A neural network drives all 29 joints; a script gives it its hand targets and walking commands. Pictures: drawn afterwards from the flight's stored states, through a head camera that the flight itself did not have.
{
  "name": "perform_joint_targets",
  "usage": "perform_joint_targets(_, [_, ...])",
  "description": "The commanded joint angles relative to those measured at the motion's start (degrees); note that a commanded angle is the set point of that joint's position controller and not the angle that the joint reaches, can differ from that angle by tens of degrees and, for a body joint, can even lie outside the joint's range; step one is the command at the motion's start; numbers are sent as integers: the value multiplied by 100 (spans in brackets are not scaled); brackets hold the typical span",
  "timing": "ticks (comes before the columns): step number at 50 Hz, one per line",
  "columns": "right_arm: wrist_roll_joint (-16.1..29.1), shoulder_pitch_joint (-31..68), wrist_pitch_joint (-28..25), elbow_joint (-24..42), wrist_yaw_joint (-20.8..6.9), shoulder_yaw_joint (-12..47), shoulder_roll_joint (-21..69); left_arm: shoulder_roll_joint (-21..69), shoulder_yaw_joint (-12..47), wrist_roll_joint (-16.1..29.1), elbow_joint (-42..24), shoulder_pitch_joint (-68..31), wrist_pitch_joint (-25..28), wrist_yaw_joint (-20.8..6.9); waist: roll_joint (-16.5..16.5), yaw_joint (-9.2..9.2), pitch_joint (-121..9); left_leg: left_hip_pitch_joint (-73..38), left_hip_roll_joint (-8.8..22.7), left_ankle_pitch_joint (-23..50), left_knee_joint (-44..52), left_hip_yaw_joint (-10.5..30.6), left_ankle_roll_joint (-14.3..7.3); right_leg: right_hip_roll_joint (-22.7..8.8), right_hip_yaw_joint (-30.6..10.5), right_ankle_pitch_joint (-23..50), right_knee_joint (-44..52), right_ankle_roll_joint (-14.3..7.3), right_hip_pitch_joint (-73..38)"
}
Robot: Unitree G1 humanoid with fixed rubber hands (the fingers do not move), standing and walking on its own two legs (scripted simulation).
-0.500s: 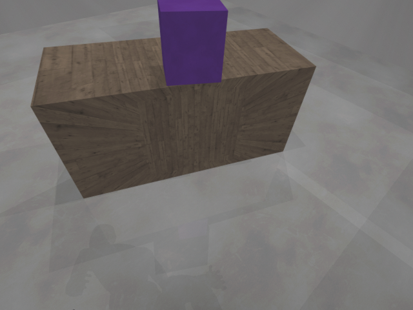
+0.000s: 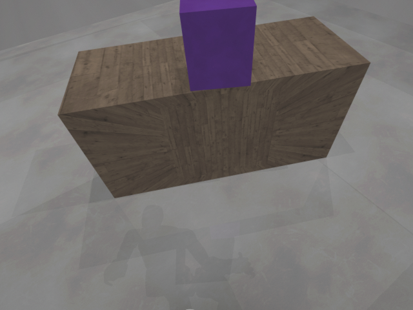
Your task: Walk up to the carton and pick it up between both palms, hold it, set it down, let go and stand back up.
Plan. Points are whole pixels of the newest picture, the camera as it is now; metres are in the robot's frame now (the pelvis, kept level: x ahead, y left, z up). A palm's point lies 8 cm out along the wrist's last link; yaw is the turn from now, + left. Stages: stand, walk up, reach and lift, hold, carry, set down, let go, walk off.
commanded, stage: walk up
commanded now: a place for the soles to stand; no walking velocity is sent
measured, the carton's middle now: (217, 41) +1.04 -0.02 +0.02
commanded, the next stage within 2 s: none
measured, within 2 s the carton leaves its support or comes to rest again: neither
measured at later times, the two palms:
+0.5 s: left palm out of the picture +0.08 +0.33 -0.09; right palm (388, 307) +0.16 -0.31 -0.09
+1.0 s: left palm out of the picture +0.05 +0.33 -0.10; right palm (372, 286) +0.20 -0.30 -0.10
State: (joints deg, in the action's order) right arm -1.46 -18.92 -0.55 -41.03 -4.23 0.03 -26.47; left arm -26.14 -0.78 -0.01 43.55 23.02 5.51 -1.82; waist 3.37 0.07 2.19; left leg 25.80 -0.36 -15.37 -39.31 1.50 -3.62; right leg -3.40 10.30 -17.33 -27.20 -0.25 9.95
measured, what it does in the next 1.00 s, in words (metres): steps on the spot: left foot, then right foot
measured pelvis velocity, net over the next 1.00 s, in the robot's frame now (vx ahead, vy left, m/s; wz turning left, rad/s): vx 0.06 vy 0.00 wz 0.20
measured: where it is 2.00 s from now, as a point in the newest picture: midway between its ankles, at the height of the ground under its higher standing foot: outside the picture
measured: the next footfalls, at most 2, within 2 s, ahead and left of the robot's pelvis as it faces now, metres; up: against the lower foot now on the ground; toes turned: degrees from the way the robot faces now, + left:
left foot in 0.06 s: +0.14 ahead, +0.10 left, +0.00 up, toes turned +2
right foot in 0.56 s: +0.14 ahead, -0.12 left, +0.00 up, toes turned -1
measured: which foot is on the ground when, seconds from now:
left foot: up 0.00-0.04, down 0.06-0.56, up 0.58-0.94, down 0.96-1.00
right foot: down 0.00-0.08, up 0.10-0.54, down 0.56-1.00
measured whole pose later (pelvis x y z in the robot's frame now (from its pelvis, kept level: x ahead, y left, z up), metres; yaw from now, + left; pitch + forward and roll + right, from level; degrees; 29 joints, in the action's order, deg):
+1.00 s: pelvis +0.06 +0.00 -0.02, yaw +11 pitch -1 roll -2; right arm -2.4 -18.2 1.2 -41.2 -2.2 0.0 -26.3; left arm -25.8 -0.8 0.0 45.2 18.5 2.4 0.7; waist 2.2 0.1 2.4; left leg 24.2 -1.6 -11.7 -36.6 0.9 -3.7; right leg -5.1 12.1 -18.1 -36.6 -0.2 17.0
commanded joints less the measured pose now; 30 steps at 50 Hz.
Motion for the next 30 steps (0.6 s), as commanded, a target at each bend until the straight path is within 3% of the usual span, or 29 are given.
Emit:
perform_joint_targets(1, [-20, -51, -200, 286, 27, -476, -693, -1383, -566, 26, -393, 21, -83, 157, -921, 53, -666, -859, 78, 873, 1439, -355, -27, -1327, -250, 3048, -860, -715, -808])
perform_joint_targets(2, [-36, -384, -196, 135, 83, -564, -858, -1217, -475, 16, -391, 162, -99, 176, -559, -107, -932, -1642, -147, 980, 1505, -202, -145, -1029, -134, 2680, -1514, -484, -453])
perform_joint_targets(3, [-81, -698, -180, 48, 142, -675, -1090, -1019, -398, 19, -425, 252, -114, 199, -64, -312, -1062, -2370, 176, 881, 1453, 411, -338, -838, -192, 1747, -2093, -343, 398])
perform_joint_targets(4, [-91, -643, -153, 129, 198, -804, -1579, -814, -356, 53, -539, 135, -149, 194, 1041, -322, -883, -2762, 1078, 635, 1714, 2188, -636, -123, -53, -428, -2795, -100, 1779])
perform_joint_targets(5, [71, -599, -134, 210, 205, -791, -1638, -1112, -425, 39, -545, 3, -249, 211, 945, -281, -674, -2627, 1520, 120, 2113, 3372, -1004, 273, -477, -1877, -3168, -76, 2419])
perform_joint_targets(6, [131, -570, -102, 194, 214, -734, -1392, -1288, -451, -25, -444, -122, -295, 228, 605, -228, -284, -2168, 1486, -141, 2103, 3046, -1004, -4, -788, -1944, -3351, -168, 2469])
perform_joint_targets(9, [81, -304, -99, 240, 293, -542, -1007, -1032, -409, -2, -262, 48, -256, 166, 557, -69, -200, -1835, 938, 1429, 1794, 1896, -633, -169, -906, -1244, -2971, -204, 2239])
perform_joint_targets(11, [93, -308, -106, 264, 308, -524, -976, -987, -400, -6, -154, 91, -297, 188, 595, -93, -464, -1839, 768, 2293, 1665, 1615, -544, -49, -775, -946, -2885, -110, 1991])
perform_joint_targets(13, [62, -328, -65, 327, 320, -533, -996, -971, -413, 3, -161, -52, -351, 248, 658, -159, -538, -1865, 745, 2635, 1570, 1585, -533, 2, -703, -890, -2836, -41, 2043])
perform_joint_targets(17, [0, -111, 34, 452, 329, -559, -1043, -979, -439, 43, -153, -199, -415, 363, 694, -184, -515, -1598, 726, 2101, 1597, 1689, -605, 58, -695, -823, -2559, -30, 2011])
perform_joint_targets(22, [-42, 154, 157, 529, 268, -561, -1069, -974, -459, 44, -102, -162, -341, 418, 689, -130, -460, -952, 752, 817, 1581, 1947, -981, 179, -668, -953, -1757, -113, 1395])
perform_joint_targets(24, [-12, 368, 232, 559, 234, -542, -1048, -918, -462, 23, 46, 88, -271, 436, 511, 33, -406, -306, 641, 336, 1368, 1731, -890, 291, -581, -294, -917, -156, 599])
perform_joint_targets(25, [27, 537, 279, 585, 220, -524, -1012, -920, -476, -5, 156, 294, -236, 447, 341, 168, -376, 158, 521, -90, 1174, 1579, -736, 348, -533, 201, -330, -200, 24])
perform_joint_targets(26, [64, 610, 304, 589, 209, -464, -846, -1081, -517, -86, 220, 469, -196, 475, -20, 284, -358, 859, 314, -712, 837, 1427, -438, 116, -871, 247, 53, -307, -632])
perform_joint_targets(27, [50, 672, 298, 644, 214, -382, -558, -1574, -690, -185, 281, 727, -194, 497, -1191, 505, -317, 1692, -390, -1521, -308, 944, -77, -1076, -2338, -1077, 870, -585, -950])
perform_joint_targets(28, [-53, 505, 321, 500, 246, -413, -617, -2013, -805, -215, 80, 133, -195, 507, -1314, 270, 111, 1763, -556, -1397, -1701, 492, 258, -2256, -3526, -2615, 1721, -939, -19])
perform_joint_targets(29, [-106, 285, 372, 338, 262, -505, -957, -2027, -799, -196, -122, -388, -180, 517, -855, 128, 413, 1609, -310, -1235, -2156, 808, 296, -2538, -3641, -2904, 1917, -1001, 651])
perform_joint_targets(30, [-69, 96, 402, 211, 240, -566, -1199, -1888, -760, -128, -183, -688, -168, 503, -763, -18, 668, 1316, -149, -816, -2327, 878, 292, -2327, -3204, -2875, 1889, -987, 1172])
